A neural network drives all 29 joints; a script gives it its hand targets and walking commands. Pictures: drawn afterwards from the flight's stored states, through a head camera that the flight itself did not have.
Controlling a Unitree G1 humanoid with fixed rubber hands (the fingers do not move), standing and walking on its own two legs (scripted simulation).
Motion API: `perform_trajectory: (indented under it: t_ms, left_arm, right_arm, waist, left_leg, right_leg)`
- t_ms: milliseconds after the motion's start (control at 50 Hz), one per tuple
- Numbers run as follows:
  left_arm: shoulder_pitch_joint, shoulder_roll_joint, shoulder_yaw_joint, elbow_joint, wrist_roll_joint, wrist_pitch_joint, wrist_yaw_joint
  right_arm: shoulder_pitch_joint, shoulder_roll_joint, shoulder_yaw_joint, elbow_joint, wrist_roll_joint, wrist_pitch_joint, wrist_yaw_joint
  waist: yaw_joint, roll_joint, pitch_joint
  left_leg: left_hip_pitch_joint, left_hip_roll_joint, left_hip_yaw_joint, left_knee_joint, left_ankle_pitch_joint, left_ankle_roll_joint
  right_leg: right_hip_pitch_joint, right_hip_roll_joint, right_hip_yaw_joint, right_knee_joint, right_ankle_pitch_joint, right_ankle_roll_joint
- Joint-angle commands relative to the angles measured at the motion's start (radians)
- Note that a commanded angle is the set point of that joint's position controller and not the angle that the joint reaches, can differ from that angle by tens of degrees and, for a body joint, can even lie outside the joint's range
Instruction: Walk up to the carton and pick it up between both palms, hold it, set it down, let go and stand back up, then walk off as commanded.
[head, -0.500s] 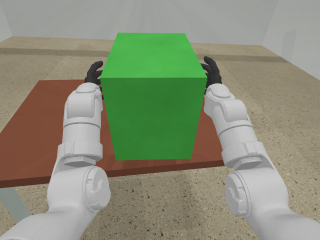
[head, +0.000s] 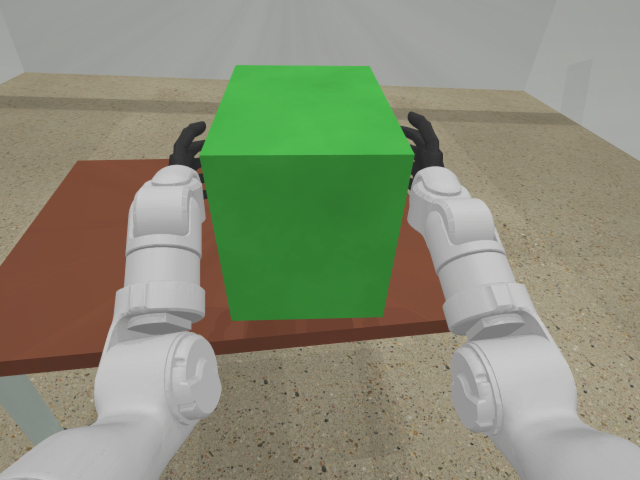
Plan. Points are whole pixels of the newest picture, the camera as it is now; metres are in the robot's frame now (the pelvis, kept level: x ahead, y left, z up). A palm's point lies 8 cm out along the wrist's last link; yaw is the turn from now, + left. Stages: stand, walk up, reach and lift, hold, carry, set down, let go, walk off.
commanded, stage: hold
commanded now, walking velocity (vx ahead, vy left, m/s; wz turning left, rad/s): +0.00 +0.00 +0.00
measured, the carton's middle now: (305, 184) +0.44 +0.00 +0.21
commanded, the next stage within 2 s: set down in 0.74 s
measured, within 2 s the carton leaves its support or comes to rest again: neither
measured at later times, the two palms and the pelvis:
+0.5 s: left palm (184, 181) +0.39 +0.14 +0.25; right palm (425, 175) +0.38 -0.14 +0.26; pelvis +0.00 +0.00 +0.00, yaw +0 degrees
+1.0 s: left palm (167, 171) +0.39 +0.16 +0.26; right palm (409, 149) +0.40 -0.12 +0.29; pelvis +0.00 +0.00 +0.00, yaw +0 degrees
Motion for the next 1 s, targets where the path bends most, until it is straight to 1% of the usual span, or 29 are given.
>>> perform_trajectory:
  t_ms: [0,20,100,120,160,240,260,280,320,340,360,400,420,480,500,540,580,620,660,720,740,760,800,840,860,880,900,920,980]
  left_arm:
    - [-0.676,-0.553,-0.456,-0.204,-0.147,-0.049,-0.135]
    - [-0.671,-0.548,-0.455,-0.213,-0.152,-0.052,-0.135]
    - [-0.672,-0.538,-0.430,-0.197,-0.131,-0.045,-0.143]
    - [-0.669,-0.551,-0.447,-0.232,-0.141,-0.046,-0.141]
    - [-0.660,-0.537,-0.441,-0.218,-0.141,-0.045,-0.143]
    - [-0.686,-0.550,-0.455,-0.211,-0.152,-0.048,-0.136]
    - [-0.678,-0.558,-0.469,-0.248,-0.152,-0.047,-0.140]
    - [-0.664,-0.562,-0.464,-0.231,-0.147,-0.041,-0.141]
    - [-0.673,-0.555,-0.464,-0.225,-0.151,-0.043,-0.140]
    - [-0.668,-0.547,-0.446,-0.227,-0.142,-0.045,-0.139]
    - [-0.683,-0.553,-0.470,-0.254,-0.150,-0.046,-0.142]
    - [-0.684,-0.549,-0.454,-0.216,-0.146,-0.043,-0.144]
    - [-0.670,-0.547,-0.454,-0.223,-0.140,-0.042,-0.143]
    - [-0.673,-0.540,-0.452,-0.234,-0.143,-0.045,-0.142]
    - [-0.666,-0.546,-0.444,-0.201,-0.132,-0.041,-0.145]
    - [-0.689,-0.546,-0.452,-0.244,-0.142,-0.044,-0.144]
    - [-0.667,-0.547,-0.457,-0.211,-0.147,-0.042,-0.139]
    - [-0.667,-0.551,-0.447,-0.192,-0.136,-0.043,-0.143]
    - [-0.664,-0.564,-0.468,-0.223,-0.149,-0.041,-0.143]
    - [-0.687,-0.556,-0.451,-0.228,-0.137,-0.045,-0.143]
    - [-0.744,-0.538,-0.432,-0.121,-0.130,-0.054,-0.133]
    - [-0.757,-0.553,-0.445,-0.122,-0.140,-0.067,-0.131]
    - [-0.779,-0.554,-0.430,-0.103,-0.132,-0.095,-0.128]
    - [-0.804,-0.522,-0.384,-0.096,-0.103,-0.125,-0.130]
    - [-0.816,-0.508,-0.372,-0.108,-0.099,-0.147,-0.128]
    - [-0.795,-0.478,-0.323,-0.083,-0.068,-0.165,-0.131]
    - [-0.816,-0.463,-0.327,-0.092,-0.072,-0.193,-0.131]
    - [-0.790,-0.423,-0.287,-0.044,-0.045,-0.212,-0.133]
    - [-0.669,-0.338,-0.196,0.061,0.031,-0.225,-0.152]
  right_arm:
    - [-0.720,0.608,0.289,-0.268,0.237,-0.029,0.119]
    - [-0.716,0.623,0.297,-0.279,0.241,-0.029,0.116]
    - [-0.692,0.614,0.285,-0.232,0.234,-0.018,0.116]
    - [-0.702,0.615,0.300,-0.272,0.249,-0.025,0.115]
    - [-0.716,0.614,0.299,-0.284,0.244,-0.024,0.114]
    - [-0.711,0.607,0.287,-0.259,0.241,-0.026,0.118]
    - [-0.696,0.610,0.294,-0.266,0.245,-0.025,0.116]
    - [-0.706,0.606,0.292,-0.273,0.245,-0.026,0.116]
    - [-0.702,0.606,0.289,-0.266,0.247,-0.024,0.115]
    - [-0.710,0.616,0.305,-0.281,0.253,-0.025,0.116]
    - [-0.688,0.616,0.295,-0.265,0.248,-0.023,0.114]
    - [-0.703,0.610,0.289,-0.256,0.245,-0.020,0.115]
    - [-0.716,0.619,0.302,-0.279,0.249,-0.024,0.115]
    - [-0.705,0.619,0.301,-0.274,0.249,-0.023,0.114]
    - [-0.707,0.600,0.284,-0.247,0.239,-0.017,0.114]
    - [-0.690,0.615,0.294,-0.255,0.250,-0.017,0.118]
    - [-0.716,0.612,0.288,-0.275,0.243,-0.023,0.116]
    - [-0.706,0.598,0.271,-0.239,0.226,-0.020,0.118]
    - [-0.714,0.609,0.286,-0.281,0.239,-0.029,0.116]
    - [-0.707,0.599,0.273,-0.243,0.238,-0.023,0.121]
    - [-0.837,0.608,0.229,-0.197,0.208,-0.052,0.123]
    - [-0.863,0.620,0.230,-0.214,0.199,-0.069,0.126]
    - [-0.859,0.629,0.199,-0.170,0.155,-0.104,0.132]
    - [-0.848,0.632,0.172,-0.115,0.113,-0.142,0.147]
    - [-0.856,0.635,0.150,-0.130,0.091,-0.175,0.153]
    - [-0.822,0.624,0.104,-0.094,0.049,-0.193,0.157]
    - [-0.801,0.625,0.075,-0.083,0.012,-0.218,0.164]
    - [-0.787,0.613,0.034,-0.061,-0.031,-0.243,0.172]
    - [-0.635,0.557,-0.029,0.099,-0.116,-0.255,0.187]
  waist:
    - [-0.009,0.043,-0.355]
    - [0.001,0.035,-0.356]
    - [-0.003,0.040,-0.306]
    - [-0.005,0.044,-0.363]
    - [0.000,0.032,-0.360]
    - [-0.005,0.059,-0.338]
    - [-0.009,0.057,-0.359]
    - [-0.008,0.062,-0.352]
    - [-0.008,0.061,-0.352]
    - [0.006,0.039,-0.359]
    - [-0.010,0.060,-0.355]
    - [-0.007,0.046,-0.330]
    - [0.003,0.042,-0.342]
    - [0.000,0.040,-0.353]
    - [-0.006,0.051,-0.322]
    - [-0.001,0.053,-0.346]
    - [-0.008,0.049,-0.334]
    - [-0.008,0.054,-0.307]
    - [-0.013,0.065,-0.354]
    - [-0.006,0.075,-0.331]
    - [0.020,0.031,-0.285]
    - [0.034,0.031,-0.298]
    - [0.040,0.036,-0.310]
    - [0.057,0.034,-0.297]
    - [0.061,0.021,-0.337]
    - [0.063,0.000,-0.298]
    - [0.058,0.001,-0.323]
    - [0.074,-0.018,-0.297]
    - [0.061,-0.032,-0.143]
  left_leg:
    - [0.175,-0.028,-0.089,-0.122,0.015,-0.051]
    - [0.184,-0.033,-0.082,-0.115,0.037,-0.044]
    - [0.164,-0.033,-0.083,-0.127,0.013,-0.041]
    - [0.186,-0.030,-0.086,-0.119,0.051,-0.047]
    - [0.187,-0.030,-0.087,-0.116,0.051,-0.042]
    - [0.176,-0.027,-0.089,-0.121,0.017,-0.052]
    - [0.183,-0.024,-0.092,-0.113,0.066,-0.057]
    - [0.182,-0.026,-0.088,-0.114,0.067,-0.057]
    - [0.190,-0.028,-0.089,-0.112,0.060,-0.057]
    - [0.195,-0.031,-0.087,-0.111,0.059,-0.046]
    - [0.182,-0.032,-0.087,-0.108,0.056,-0.055]
    - [0.161,-0.030,-0.086,-0.124,0.014,-0.048]
    - [0.174,-0.032,-0.081,-0.122,0.038,-0.046]
    - [0.183,-0.033,-0.082,-0.114,0.047,-0.047]
    - [0.170,-0.024,-0.094,-0.126,0.029,-0.050]
    - [0.176,-0.027,-0.090,-0.124,0.037,-0.048]
    - [0.184,-0.029,-0.088,-0.121,0.033,-0.050]
    - [0.149,-0.019,-0.097,-0.139,-0.016,-0.049]
    - [0.166,-0.021,-0.088,-0.124,0.033,-0.056]
    - [0.160,-0.016,-0.094,-0.133,0.004,-0.054]
    - [0.204,-0.028,-0.096,-0.112,-0.006,-0.038]
    - [0.215,-0.028,-0.092,-0.112,-0.009,-0.040]
    - [0.220,-0.024,-0.089,-0.124,-0.031,-0.040]
    - [0.225,-0.026,-0.080,-0.134,-0.045,-0.027]
    - [0.234,-0.028,-0.076,-0.134,-0.045,-0.024]
    - [0.224,-0.028,-0.071,-0.140,-0.039,-0.017]
    - [0.229,-0.029,-0.063,-0.144,-0.054,-0.019]
    - [0.223,-0.031,-0.053,-0.147,-0.065,-0.011]
    - [0.172,-0.039,-0.028,-0.181,-0.106,0.004]
  right_leg:
    - [0.223,0.053,-0.090,-0.118,0.053,0.003]
    - [0.231,0.051,-0.088,-0.122,0.073,0.007]
    - [0.222,0.046,-0.086,-0.126,0.048,0.006]
    - [0.244,0.053,-0.089,-0.117,0.084,0.007]
    - [0.238,0.050,-0.087,-0.119,0.076,0.007]
    - [0.217,0.051,-0.088,-0.117,0.045,0.003]
    - [0.242,0.053,-0.090,-0.108,0.093,0.002]
    - [0.243,0.054,-0.089,-0.110,0.088,0.003]
    - [0.227,0.051,-0.088,-0.117,0.072,0.003]
    - [0.234,0.053,-0.089,-0.119,0.073,0.007]
    - [0.239,0.049,-0.084,-0.111,0.088,0.002]
    - [0.228,0.047,-0.085,-0.119,0.055,0.005]
    - [0.232,0.052,-0.092,-0.119,0.066,0.009]
    - [0.236,0.051,-0.087,-0.118,0.076,0.006]
    - [0.222,0.051,-0.083,-0.118,0.056,0.000]
    - [0.231,0.052,-0.085,-0.115,0.064,0.002]
    - [0.216,0.050,-0.090,-0.123,0.055,0.006]
    - [0.222,0.052,-0.084,-0.119,0.036,-0.002]
    - [0.248,0.053,-0.087,-0.109,0.081,0.002]
    - [0.232,0.052,-0.086,-0.111,0.049,0.000]
    - [0.209,0.045,-0.106,-0.118,-0.002,0.022]
    - [0.193,0.044,-0.112,-0.124,-0.012,0.018]
    - [0.181,0.039,-0.118,-0.126,-0.029,0.016]
    - [0.181,0.029,-0.124,-0.131,-0.052,0.018]
    - [0.188,0.027,-0.133,-0.131,-0.063,0.022]
    - [0.191,0.022,-0.136,-0.133,-0.062,0.026]
    - [0.189,0.017,-0.141,-0.135,-0.082,0.026]
    - [0.185,0.009,-0.144,-0.136,-0.105,0.031]
    - [0.215,0.001,-0.151,-0.142,-0.144,0.037]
